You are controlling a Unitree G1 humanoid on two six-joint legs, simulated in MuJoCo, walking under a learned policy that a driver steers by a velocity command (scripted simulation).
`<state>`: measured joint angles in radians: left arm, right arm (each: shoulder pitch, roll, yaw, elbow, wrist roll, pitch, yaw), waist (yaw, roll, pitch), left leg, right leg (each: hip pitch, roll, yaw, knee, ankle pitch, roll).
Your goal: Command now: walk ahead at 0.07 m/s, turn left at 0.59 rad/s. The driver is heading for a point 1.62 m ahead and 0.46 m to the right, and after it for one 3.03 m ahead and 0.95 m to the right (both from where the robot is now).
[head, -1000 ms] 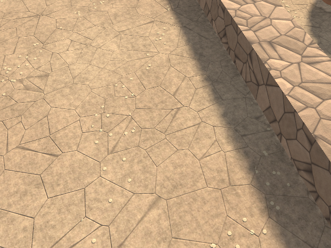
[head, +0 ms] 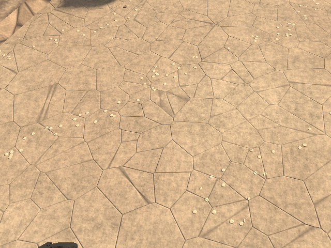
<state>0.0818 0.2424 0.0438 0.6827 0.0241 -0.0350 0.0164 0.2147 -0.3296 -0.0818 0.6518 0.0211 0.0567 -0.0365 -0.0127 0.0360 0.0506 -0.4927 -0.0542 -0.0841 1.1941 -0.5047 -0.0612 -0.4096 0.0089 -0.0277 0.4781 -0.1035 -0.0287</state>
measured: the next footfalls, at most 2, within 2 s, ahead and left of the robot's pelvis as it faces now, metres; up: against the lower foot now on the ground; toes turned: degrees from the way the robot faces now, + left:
left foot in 0.24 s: +0.06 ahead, +0.15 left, +0.00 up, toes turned +2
right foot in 0.60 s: +0.05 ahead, -0.10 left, +0.00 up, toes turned -10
